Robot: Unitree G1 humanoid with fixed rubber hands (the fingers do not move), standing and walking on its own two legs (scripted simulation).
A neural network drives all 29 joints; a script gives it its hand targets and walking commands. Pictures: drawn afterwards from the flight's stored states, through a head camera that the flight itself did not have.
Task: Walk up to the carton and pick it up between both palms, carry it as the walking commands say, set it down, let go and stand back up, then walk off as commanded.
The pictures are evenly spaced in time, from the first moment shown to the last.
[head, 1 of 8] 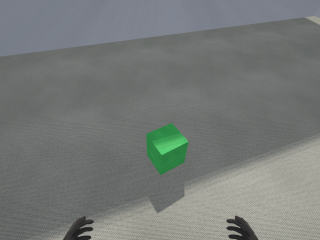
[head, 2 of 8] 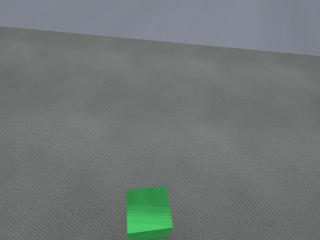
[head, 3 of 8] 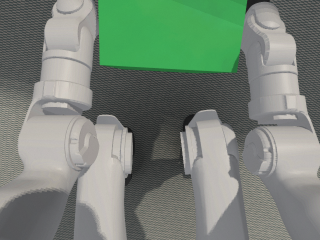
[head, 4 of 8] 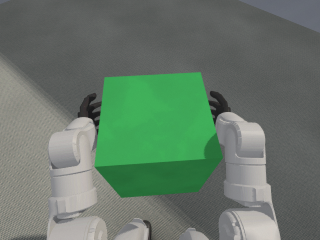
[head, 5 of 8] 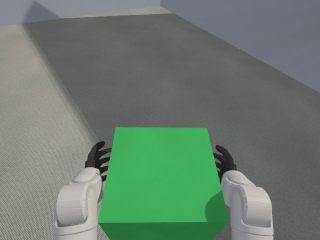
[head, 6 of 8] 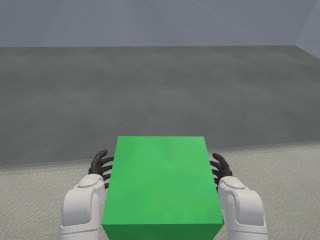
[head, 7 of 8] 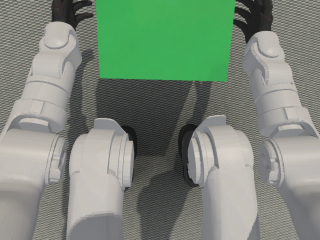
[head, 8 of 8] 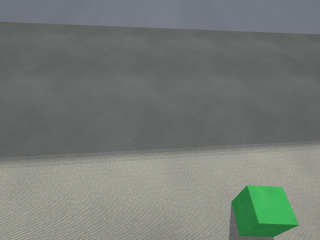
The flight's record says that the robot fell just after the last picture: no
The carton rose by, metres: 0.69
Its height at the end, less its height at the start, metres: +0.00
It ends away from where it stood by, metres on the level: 1.40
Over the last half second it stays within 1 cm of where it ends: yes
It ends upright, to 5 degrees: yes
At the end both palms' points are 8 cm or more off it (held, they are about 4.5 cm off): yes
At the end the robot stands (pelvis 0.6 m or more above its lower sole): yes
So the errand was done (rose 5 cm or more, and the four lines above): yes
